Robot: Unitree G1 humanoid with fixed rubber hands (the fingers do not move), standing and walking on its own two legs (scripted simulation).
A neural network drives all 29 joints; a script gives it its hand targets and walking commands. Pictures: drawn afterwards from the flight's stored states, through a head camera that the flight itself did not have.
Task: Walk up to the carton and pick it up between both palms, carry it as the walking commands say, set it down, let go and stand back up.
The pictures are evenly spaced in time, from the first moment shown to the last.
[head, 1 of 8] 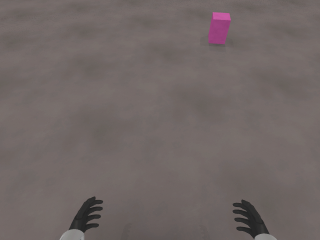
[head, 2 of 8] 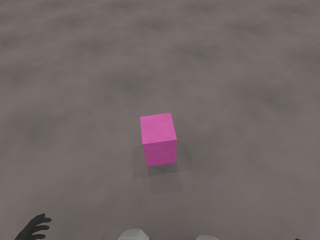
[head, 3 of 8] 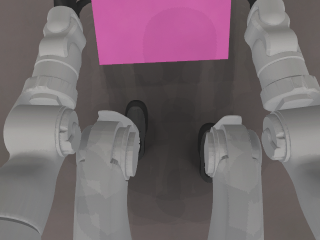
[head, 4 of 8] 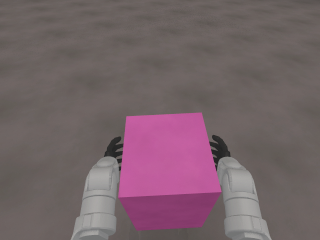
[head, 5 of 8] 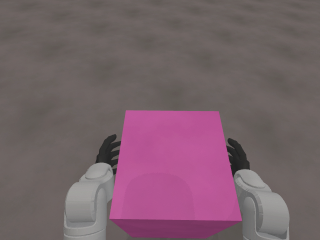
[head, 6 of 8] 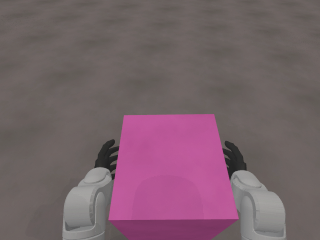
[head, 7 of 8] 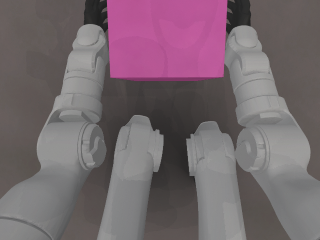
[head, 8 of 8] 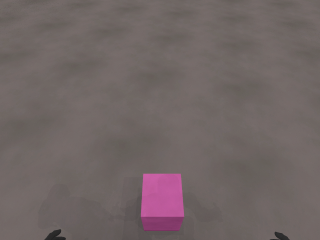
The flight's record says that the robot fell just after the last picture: no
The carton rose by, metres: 0.66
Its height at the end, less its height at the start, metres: +0.00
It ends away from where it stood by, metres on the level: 1.26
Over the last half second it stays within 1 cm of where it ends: yes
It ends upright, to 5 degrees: yes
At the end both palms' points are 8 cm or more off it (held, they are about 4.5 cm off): yes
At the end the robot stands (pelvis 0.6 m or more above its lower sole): yes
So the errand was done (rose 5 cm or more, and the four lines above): yes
